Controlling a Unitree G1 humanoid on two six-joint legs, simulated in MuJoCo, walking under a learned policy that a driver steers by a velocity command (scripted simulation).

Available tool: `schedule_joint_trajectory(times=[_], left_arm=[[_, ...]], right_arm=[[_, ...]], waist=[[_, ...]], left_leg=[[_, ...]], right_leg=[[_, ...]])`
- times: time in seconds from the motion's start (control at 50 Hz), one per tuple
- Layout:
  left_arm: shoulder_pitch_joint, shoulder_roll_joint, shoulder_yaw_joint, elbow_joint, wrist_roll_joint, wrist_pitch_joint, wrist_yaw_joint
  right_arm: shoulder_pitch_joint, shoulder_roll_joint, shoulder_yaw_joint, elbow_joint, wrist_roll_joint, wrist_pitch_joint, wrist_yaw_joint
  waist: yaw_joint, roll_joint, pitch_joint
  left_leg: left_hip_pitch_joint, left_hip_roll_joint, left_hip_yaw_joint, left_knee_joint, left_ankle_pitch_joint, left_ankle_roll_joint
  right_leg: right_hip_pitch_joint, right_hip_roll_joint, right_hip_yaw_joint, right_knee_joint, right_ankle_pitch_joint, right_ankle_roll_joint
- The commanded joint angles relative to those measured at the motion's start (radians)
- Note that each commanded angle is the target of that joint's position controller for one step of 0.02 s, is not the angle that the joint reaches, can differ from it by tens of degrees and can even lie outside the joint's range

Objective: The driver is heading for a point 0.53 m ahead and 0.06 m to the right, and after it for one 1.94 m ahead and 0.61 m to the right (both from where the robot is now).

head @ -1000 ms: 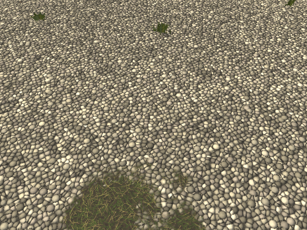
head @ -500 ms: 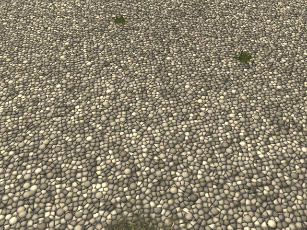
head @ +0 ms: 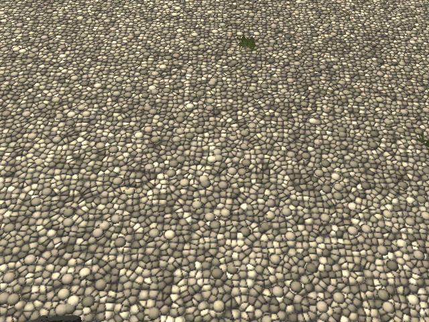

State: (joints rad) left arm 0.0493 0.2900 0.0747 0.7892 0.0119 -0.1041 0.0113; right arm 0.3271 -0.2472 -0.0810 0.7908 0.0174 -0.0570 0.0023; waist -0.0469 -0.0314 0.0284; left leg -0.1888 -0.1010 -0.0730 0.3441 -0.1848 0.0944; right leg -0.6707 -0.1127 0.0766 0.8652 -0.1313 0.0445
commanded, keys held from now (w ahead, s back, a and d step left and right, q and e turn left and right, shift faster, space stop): w+q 0.02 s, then w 0.48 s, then w+e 0.50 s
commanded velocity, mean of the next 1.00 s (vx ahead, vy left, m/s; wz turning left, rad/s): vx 0.50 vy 0.00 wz -0.02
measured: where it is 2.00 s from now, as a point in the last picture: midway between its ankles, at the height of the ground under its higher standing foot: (253, 162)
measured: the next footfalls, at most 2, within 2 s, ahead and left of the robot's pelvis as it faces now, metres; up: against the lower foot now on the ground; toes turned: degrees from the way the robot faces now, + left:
right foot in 0.22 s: +0.32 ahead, -0.14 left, +0.00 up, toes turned +6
left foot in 0.74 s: +0.57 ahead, +0.13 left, +0.00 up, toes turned +2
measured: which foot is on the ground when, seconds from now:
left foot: down 0.00-0.22, up 0.24-0.72, down 0.74-1.00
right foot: up 0.00-0.20, down 0.22-0.74, up 0.76-1.00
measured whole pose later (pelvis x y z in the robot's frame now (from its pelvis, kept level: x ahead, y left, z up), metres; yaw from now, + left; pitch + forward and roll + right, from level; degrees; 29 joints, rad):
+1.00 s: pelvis +0.55 +0.02 +0.00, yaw -6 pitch +1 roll +2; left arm 0.21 0.32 0.08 0.76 -0.02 -0.03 0.00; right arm 0.30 -0.26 -0.08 0.83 -0.01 -0.10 0.00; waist -0.04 -0.05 0.01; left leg -0.13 -0.01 0.15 0.30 -0.19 0.02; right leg -0.69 -0.11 0.05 1.04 -0.19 0.01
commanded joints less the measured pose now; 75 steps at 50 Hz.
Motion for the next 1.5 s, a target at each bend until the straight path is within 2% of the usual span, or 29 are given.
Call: schedule_joint_trajectory(times=[0.02, 0.16, 0.22, 0.24, 0.26, 0.28, 0.3, 0.34, 0.4, 0.52, 0.64, 0.72, 0.74, 0.76, 0.78, 0.8, 0.84, 0.9, 1.06, 1.16, 1.2, 1.24, 1.26, 1.28, 1.3, 1.32, 1.34, 1.4, 1.5], left_arm=[[-0.082, 0.036, 0.001, -0.077, -0.004, -0.01, -0.009], [-0.13, 0.085, 0.005, -0.113, -0.016, -0.037, -0.044], [0.114, 0.152, 0.036, -0.059, 0.001, -0.048, -0.037], [0.279, 0.215, 0.05, -0.043, 0.009, -0.046, -0.035], [0.359, 0.243, 0.062, 0.01, 0.0, -0.033, -0.047], [0.344, 0.146, 0.037, 0.002, -0.031, -0.03, -0.049], [0.272, 0.102, 0.023, -0.012, -0.031, -0.021, -0.044], [0.182, 0.075, 0.007, -0.027, -0.006, -0.011, -0.043], [0.185, 0.068, 0.0, -0.011, -0.007, -0.018, -0.039], [0.26, 0.126, 0.013, 0.025, -0.027, -0.004, -0.021], [0.365, 0.139, 0.015, 0.064, -0.041, 0.027, -0.011], [0.331, 0.149, 0.018, 0.056, -0.038, 0.042, -0.001], [0.304, 0.098, -0.001, 0.026, -0.021, 0.037, -0.003], [0.424, -0.008, -0.032, 0.0, -0.025, 0.021, -0.003], [0.417, 0.059, -0.019, 0.01, -0.046, 0.009, -0.005], [0.342, 0.125, 0.002, -0.008, -0.061, 0.01, -0.005], [0.258, 0.11, 0.007, -0.027, -0.043, 0.025, -0.003], [0.281, 0.052, 0.006, -0.037, -0.043, 0.065, -0.008], [0.078, 0.021, -0.007, -0.118, -0.032, 0.069, -0.043], [-0.035, 0.045, -0.004, -0.188, -0.032, 0.073, -0.067], [0.007, 0.075, 0.013, -0.197, -0.029, 0.078, -0.069], [0.277, 0.164, 0.067, -0.129, -0.035, 0.083, -0.056], [0.415, 0.269, 0.101, -0.104, -0.039, 0.093, -0.033], [0.338, 0.344, 0.1, -0.14, -0.041, 0.08, -0.036], [0.363, 0.252, 0.073, -0.155, -0.034, 0.065, -0.046], [0.342, 0.198, 0.057, -0.143, -0.028, 0.052, -0.047], [0.284, 0.167, 0.046, -0.148, -0.03, 0.045, -0.047], [0.171, 0.127, 0.031, -0.187, -0.009, 0.043, -0.033], [0.226, 0.161, 0.042, -0.163, -0.027, 0.04, -0.005]], right_arm=[[-0.014, -0.177, -0.045, -0.073, 0.006, -0.012, -0.018], [0.069, -0.162, -0.038, -0.027, 0.0, -0.003, -0.023], [0.028, -0.135, -0.023, -0.047, -0.007, 0.003, -0.02], [0.07, -0.096, -0.006, -0.065, -0.024, -0.001, -0.021], [0.21, -0.041, 0.01, -0.056, 0.01, -0.015, -0.018], [0.144, -0.138, -0.004, -0.046, 0.023, -0.021, -0.017], [0.017, -0.172, -0.012, -0.074, 0.021, -0.023, -0.014], [-0.072, -0.145, -0.011, -0.099, -0.01, -0.026, -0.013], [-0.033, -0.099, -0.006, -0.093, -0.005, -0.018, -0.009], [-0.216, -0.054, 0.016, -0.147, -0.015, -0.023, -0.003], [-0.379, -0.067, 0.016, -0.198, 0.0, -0.048, 0.026], [-0.177, -0.157, -0.025, -0.148, -0.007, -0.065, 0.02], [-0.002, -0.219, -0.045, -0.123, -0.027, -0.066, 0.008], [0.094, -0.305, -0.065, -0.102, -0.039, -0.052, 0.004], [0.111, -0.226, -0.046, -0.096, -0.029, -0.044, 0.005], [0.051, -0.171, -0.027, -0.097, -0.02, -0.041, 0.002], [-0.066, -0.109, -0.006, -0.093, -0.021, -0.041, 0.006], [-0.145, -0.098, -0.008, -0.077, -0.026, -0.059, 0.009], [-0.097, -0.177, -0.035, -0.019, -0.023, -0.055, -0.013], [-0.038, -0.223, -0.051, 0.014, 0.003, -0.024, -0.013], [-0.048, -0.253, -0.059, 0.014, 0.013, -0.01, -0.017], [-0.059, -0.241, -0.051, 0.009, 0.016, 0.004, -0.021], [-0.032, -0.175, -0.025, -0.016, -0.023, -0.004, -0.022], [0.011, -0.075, 0.01, -0.079, -0.033, -0.037, -0.014], [-0.094, -0.174, -0.007, -0.087, 0.008, -0.073, 0.0], [-0.153, -0.184, -0.008, -0.107, 0.032, -0.087, 0.007], [-0.154, -0.17, -0.004, -0.098, 0.014, -0.092, 0.0], [-0.121, -0.176, -0.016, -0.085, -0.025, -0.062, -0.006], [-0.248, -0.112, 0.007, -0.121, -0.035, -0.042, -0.004]], waist=[[0.002, 0.103, -0.033], [-0.022, 0.148, -0.01], [0.104, 0.139, -0.159], [0.141, -0.002, -0.315], [0.092, -0.326, -0.39], [0.126, -0.182, -0.288], [0.136, -0.08, -0.149], [0.086, 0.011, -0.041], [0.045, -0.059, -0.054], [0.091, -0.031, -0.022], [0.131, -0.045, 0.018], [-0.002, -0.06, -0.097], [-0.084, -0.003, -0.241], [-0.054, 0.255, -0.4], [-0.069, 0.288, -0.427], [-0.066, 0.213, -0.266], [-0.013, 0.134, -0.108], [0.055, 0.159, -0.032], [0.011, 0.075, 0.022], [-0.017, 0.08, 0.058], [0.024, 0.111, 0.01], [0.171, 0.088, -0.14], [0.203, -0.077, -0.232], [0.089, -0.27, -0.343], [0.17, -0.115, -0.373], [0.163, -0.087, -0.247], [0.114, 0.005, -0.161], [0.031, -0.019, -0.097], [0.061, -0.008, -0.047]], left_leg=[[-0.049, 0.194, -0.159, -0.114, 0.189, 0.14], [0.128, 0.288, -0.256, -0.005, 0.19, 0.107], [0.098, 0.207, -0.201, 0.284, 0.464, 0.052], [-0.111, 0.11, -0.126, 0.592, 0.22, 0.006], [-0.449, -0.011, -0.08, 0.883, -0.38, -0.056], [-0.574, 0.049, -0.142, 0.983, -0.375, -0.051], [-0.611, 0.092, -0.106, 0.982, -0.278, -0.047], [-0.546, 0.169, -0.051, 0.874, -0.152, -0.047], [-0.462, 0.209, -0.019, 0.76, -0.115, -0.062], [-0.471, 0.208, 0.034, 0.41, 0.156, -0.097], [-0.386, 0.139, 0.044, 0.183, 0.211, -0.099], [-0.03, 0.113, 0.057, 0.091, 0.137, -0.036], [0.255, 0.254, -0.066, 0.147, 0.163, 0.027], [0.617, 0.512, -0.453, 0.111, 0.061, 0.166], [0.594, 0.536, -0.626, 0.015, -0.089, 0.195], [0.471, 0.499, -0.482, -0.01, -0.126, 0.151], [0.214, 0.419, -0.273, -0.081, -0.046, 0.109], [0.024, 0.386, -0.105, -0.186, 0.067, 0.106], [0.065, 0.358, 0.179, -0.216, 0.211, 0.073], [0.225, 0.407, 0.23, -0.147, 0.285, 0.04], [0.262, 0.406, 0.264, -0.014, 0.604, 0.017], [0.156, 0.34, 0.323, 0.363, 0.763, -0.035], [-0.127, 0.287, 0.33, 0.706, 0.33, -0.091], [-0.519, 0.064, 0.154, 1.026, -0.405, -0.145], [-0.623, 0.106, -0.021, 1.083, -0.376, -0.12], [-0.678, 0.147, -0.006, 1.049, -0.298, -0.094], [-0.629, 0.193, -0.008, 0.952, -0.22, -0.085], [-0.453, 0.232, -0.011, 0.791, -0.132, -0.106], [-0.426, 0.183, 0.019, 0.466, 0.119, -0.159]], right_leg=[[0.088, 0.064, -0.037, -0.219, 0.193, 0.01], [0.131, 0.085, -0.037, -0.381, 0.141, -0.057], [0.491, 0.064, -0.035, -0.398, 0.131, -0.15], [0.801, -0.112, 0.19, -0.356, 0.145, -0.238], [1.042, -0.282, 0.644, -0.509, -0.111, -0.373], [0.997, -0.266, 0.677, -0.564, -0.332, -0.338], [0.859, -0.23, 0.518, -0.58, -0.311, -0.294], [0.63, -0.156, 0.34, -0.629, -0.104, -0.274], [0.546, -0.107, 0.214, -0.676, 0.067, -0.278], [0.541, -0.067, 0.058, -0.721, 0.22, -0.255], [0.599, -0.093, 0.101, -0.646, 0.179, -0.236], [0.576, -0.057, 0.103, -0.41, 0.347, -0.175], [0.415, 0.003, 0.061, -0.15, 0.217, -0.135], [0.045, 0.139, -0.041, 0.213, -0.253, -0.067], [-0.075, 0.119, 0.049, 0.373, -0.458, -0.062], [-0.14, 0.073, 0.051, 0.428, -0.388, -0.063], [-0.094, 0.008, 0.018, 0.371, -0.251, -0.058], [0.009, -0.036, 0.02, 0.305, -0.169, -0.045], [0.007, -0.015, -0.043, -0.068, 0.166, -0.048], [-0.006, 0.015, -0.105, -0.201, 0.049, -0.1], [0.101, 0.077, -0.165, -0.215, -0.06, -0.139], [0.492, 0.181, -0.205, -0.296, -0.017, -0.203], [0.793, 0.003, 0.082, -0.308, 0.033, -0.275], [1.035, -0.212, 0.694, -0.503, -0.199, -0.477], [1.04, -0.228, 0.726, -0.591, -0.255, -0.447], [0.949, -0.197, 0.578, -0.578, -0.204, -0.404], [0.792, -0.15, 0.455, -0.572, -0.098, -0.365], [0.526, -0.088, 0.317, -0.619, 0.128, -0.352], [0.429, -0.009, 0.177, -0.636, 0.182, -0.309]])
Keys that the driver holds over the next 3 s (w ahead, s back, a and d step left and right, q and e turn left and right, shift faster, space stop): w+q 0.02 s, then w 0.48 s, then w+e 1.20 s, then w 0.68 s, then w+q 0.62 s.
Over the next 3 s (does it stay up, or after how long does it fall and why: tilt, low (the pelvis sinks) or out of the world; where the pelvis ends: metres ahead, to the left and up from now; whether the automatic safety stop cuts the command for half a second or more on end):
stays up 1.52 -0.48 0.00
